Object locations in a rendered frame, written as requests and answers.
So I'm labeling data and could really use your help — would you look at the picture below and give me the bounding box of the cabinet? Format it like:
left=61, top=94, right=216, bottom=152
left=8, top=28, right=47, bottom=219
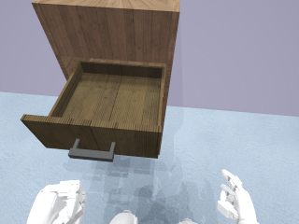
left=32, top=0, right=180, bottom=155

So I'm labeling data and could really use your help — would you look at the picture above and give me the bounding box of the robot left thigh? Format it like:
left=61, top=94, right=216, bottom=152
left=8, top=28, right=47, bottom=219
left=109, top=212, right=138, bottom=224

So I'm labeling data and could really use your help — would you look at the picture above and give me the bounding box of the robot left hand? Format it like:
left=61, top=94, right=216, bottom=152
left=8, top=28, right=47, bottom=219
left=26, top=180, right=88, bottom=224

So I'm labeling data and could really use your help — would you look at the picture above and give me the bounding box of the robot right hand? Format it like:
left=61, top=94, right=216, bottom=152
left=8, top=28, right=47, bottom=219
left=217, top=169, right=257, bottom=224

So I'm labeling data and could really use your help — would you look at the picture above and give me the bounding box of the drawer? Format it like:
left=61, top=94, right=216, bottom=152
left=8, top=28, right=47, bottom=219
left=20, top=61, right=164, bottom=159

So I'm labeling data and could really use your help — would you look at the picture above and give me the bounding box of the handle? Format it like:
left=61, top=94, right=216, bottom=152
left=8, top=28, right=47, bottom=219
left=67, top=138, right=116, bottom=162

